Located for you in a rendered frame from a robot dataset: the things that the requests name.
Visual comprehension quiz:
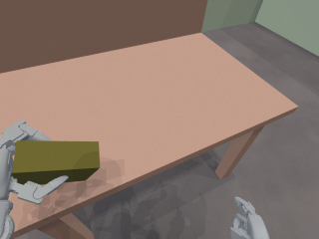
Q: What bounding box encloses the left robot hand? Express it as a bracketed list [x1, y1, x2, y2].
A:
[0, 119, 69, 205]

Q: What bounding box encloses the table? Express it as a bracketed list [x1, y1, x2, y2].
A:
[0, 0, 298, 239]

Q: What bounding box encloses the left robot forearm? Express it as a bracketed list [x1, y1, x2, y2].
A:
[0, 199, 15, 239]

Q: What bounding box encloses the sponge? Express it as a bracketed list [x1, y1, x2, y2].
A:
[12, 140, 100, 185]

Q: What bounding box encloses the right robot hand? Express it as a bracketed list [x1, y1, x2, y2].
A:
[230, 196, 270, 239]

